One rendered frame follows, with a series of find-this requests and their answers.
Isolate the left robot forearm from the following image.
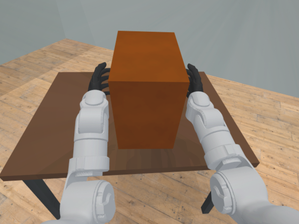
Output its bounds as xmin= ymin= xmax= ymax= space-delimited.
xmin=60 ymin=90 xmax=109 ymax=214

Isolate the carton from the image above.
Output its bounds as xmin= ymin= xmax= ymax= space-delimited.
xmin=108 ymin=31 xmax=190 ymax=149

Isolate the robot right hand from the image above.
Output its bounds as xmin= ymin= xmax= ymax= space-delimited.
xmin=186 ymin=64 xmax=203 ymax=98

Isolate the robot left hand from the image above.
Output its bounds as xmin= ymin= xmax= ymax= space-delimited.
xmin=88 ymin=62 xmax=110 ymax=95

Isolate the right robot forearm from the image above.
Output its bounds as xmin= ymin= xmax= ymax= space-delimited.
xmin=185 ymin=91 xmax=268 ymax=196

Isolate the robot left upper arm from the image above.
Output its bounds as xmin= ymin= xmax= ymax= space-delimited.
xmin=41 ymin=180 xmax=116 ymax=224

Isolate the table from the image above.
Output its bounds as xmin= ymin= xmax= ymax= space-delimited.
xmin=0 ymin=72 xmax=260 ymax=220

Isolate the robot right upper arm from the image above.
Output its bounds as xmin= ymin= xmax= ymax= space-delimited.
xmin=210 ymin=166 xmax=299 ymax=224

